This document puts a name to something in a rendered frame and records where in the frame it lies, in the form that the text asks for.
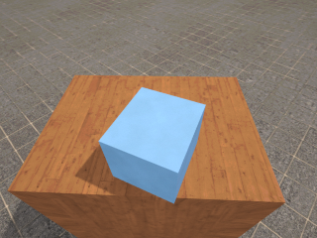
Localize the carton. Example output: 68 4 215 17
98 87 206 204

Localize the pedestal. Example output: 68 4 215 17
8 74 285 238

